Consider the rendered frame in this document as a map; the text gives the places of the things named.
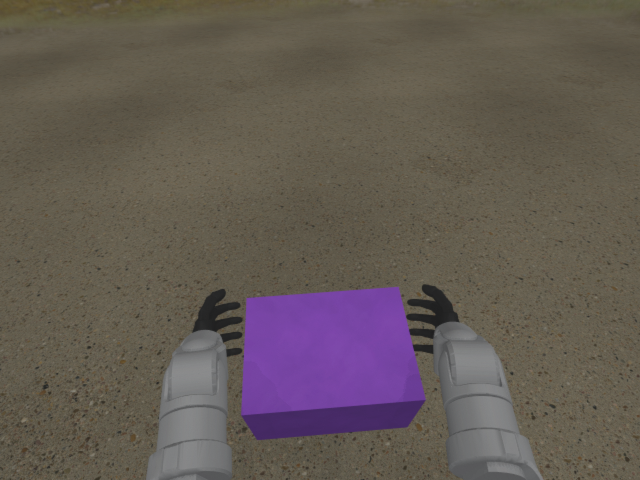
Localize left robot hand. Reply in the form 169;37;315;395
192;289;242;357

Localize right robot hand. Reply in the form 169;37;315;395
406;284;459;354

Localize right robot forearm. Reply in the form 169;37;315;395
433;322;544;480

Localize carton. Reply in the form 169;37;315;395
241;287;426;440

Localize left robot forearm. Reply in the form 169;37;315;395
146;330;232;480

